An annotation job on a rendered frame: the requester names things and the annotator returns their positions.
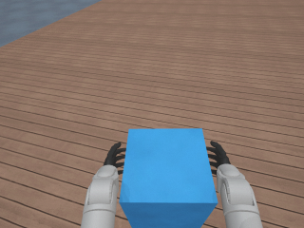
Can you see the right robot forearm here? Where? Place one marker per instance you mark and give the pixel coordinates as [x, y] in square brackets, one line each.
[238, 199]

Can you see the robot left hand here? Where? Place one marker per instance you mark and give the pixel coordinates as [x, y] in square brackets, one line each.
[112, 157]

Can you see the left robot forearm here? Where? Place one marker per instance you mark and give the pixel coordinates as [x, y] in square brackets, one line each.
[101, 199]

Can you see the carton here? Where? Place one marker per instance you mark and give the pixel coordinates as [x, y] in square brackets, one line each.
[167, 179]

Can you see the robot right hand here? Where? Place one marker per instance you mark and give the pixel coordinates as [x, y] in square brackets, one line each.
[220, 157]

